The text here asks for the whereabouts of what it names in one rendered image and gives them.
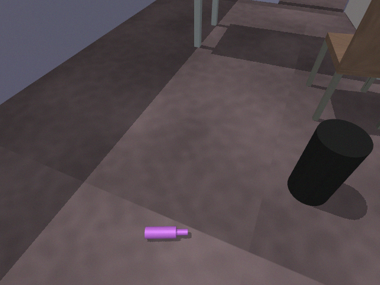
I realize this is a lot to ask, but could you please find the chair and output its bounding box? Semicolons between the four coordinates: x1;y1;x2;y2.
306;0;380;129

